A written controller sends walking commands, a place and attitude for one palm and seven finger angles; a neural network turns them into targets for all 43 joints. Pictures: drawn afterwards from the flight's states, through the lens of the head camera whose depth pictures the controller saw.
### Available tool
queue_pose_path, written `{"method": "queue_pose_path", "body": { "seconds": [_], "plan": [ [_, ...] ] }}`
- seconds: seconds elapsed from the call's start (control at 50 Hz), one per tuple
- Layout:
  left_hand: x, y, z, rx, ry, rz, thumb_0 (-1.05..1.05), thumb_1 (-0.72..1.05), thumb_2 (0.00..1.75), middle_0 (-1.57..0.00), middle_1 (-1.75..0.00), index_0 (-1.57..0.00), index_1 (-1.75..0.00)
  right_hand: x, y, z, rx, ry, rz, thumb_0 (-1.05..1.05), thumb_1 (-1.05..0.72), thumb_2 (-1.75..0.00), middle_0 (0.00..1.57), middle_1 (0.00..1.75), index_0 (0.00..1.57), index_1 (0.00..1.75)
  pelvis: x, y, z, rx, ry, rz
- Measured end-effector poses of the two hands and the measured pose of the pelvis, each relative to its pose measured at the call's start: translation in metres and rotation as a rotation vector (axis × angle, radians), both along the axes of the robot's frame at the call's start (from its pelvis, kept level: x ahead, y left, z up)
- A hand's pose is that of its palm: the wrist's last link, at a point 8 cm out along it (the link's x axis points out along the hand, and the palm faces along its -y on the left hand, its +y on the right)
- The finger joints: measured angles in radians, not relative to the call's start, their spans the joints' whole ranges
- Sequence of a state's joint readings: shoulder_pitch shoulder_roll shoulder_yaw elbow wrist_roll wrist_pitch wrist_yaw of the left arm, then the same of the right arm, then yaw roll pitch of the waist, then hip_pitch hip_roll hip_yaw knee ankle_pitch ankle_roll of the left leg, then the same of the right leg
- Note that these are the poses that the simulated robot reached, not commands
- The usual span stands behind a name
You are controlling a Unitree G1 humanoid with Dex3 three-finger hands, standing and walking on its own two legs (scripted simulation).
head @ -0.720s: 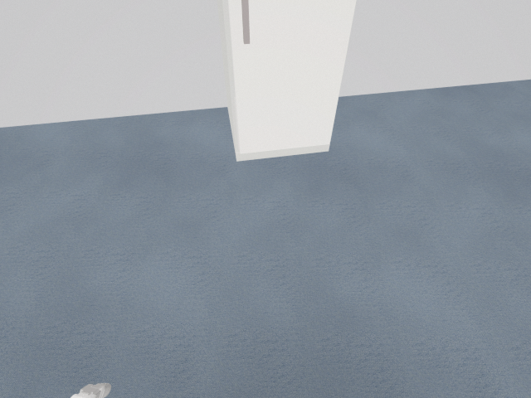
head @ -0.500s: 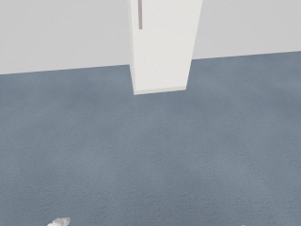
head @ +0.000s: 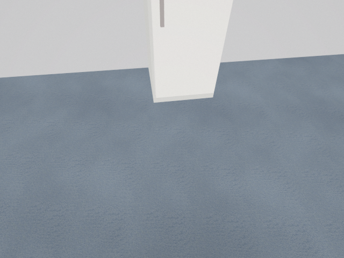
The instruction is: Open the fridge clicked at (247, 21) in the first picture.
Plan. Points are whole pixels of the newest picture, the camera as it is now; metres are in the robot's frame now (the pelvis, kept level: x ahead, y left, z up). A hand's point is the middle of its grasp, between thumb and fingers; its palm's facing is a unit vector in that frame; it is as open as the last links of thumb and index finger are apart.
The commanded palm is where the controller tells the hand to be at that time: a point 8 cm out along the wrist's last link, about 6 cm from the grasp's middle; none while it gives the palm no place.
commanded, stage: stand and wait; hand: left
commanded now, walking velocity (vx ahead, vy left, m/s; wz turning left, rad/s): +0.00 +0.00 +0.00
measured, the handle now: out of the picture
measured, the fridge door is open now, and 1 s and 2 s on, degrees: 0 0 0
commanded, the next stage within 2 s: look at it before walking up in 0.10 s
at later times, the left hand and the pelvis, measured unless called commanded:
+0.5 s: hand out of the picture +0.08 +0.25 -0.15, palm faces -0.03 -0.94 -0.33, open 7.3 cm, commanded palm none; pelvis +0.00 +0.00 +0.00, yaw +0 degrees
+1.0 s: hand out of the picture +0.06 +0.23 -0.17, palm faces -0.04 -0.96 -0.28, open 7.3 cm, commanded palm none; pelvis +0.02 +0.00 +0.00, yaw -2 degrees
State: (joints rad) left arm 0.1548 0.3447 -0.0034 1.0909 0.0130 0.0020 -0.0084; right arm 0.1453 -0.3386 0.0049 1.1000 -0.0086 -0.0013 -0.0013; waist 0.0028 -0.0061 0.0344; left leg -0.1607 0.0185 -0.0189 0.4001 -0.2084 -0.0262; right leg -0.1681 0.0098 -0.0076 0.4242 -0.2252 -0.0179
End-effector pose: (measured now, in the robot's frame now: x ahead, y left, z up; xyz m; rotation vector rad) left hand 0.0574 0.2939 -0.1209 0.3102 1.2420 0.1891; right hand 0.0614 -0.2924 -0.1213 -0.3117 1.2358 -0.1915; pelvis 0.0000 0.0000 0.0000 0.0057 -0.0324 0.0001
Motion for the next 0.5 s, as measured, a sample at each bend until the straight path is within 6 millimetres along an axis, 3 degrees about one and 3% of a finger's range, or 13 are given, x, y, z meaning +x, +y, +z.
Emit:
{"method": "queue_pose_path", "body": {
  "seconds": [0.5],
  "plan": [
    [0.017,0.0,0.003,-0.006,-0.038,-0.019,0.01,0.91,0.9,-0.21,-0.3,-0.21,-0.3,0.018,0.007,0.004,0.008,-0.045,0.009,0.01,-0.9,-0.89,0.2,0.3,0.2,0.29,0.003,0.004,0.002,0.001,0.001,-0.004]
  ]
}}
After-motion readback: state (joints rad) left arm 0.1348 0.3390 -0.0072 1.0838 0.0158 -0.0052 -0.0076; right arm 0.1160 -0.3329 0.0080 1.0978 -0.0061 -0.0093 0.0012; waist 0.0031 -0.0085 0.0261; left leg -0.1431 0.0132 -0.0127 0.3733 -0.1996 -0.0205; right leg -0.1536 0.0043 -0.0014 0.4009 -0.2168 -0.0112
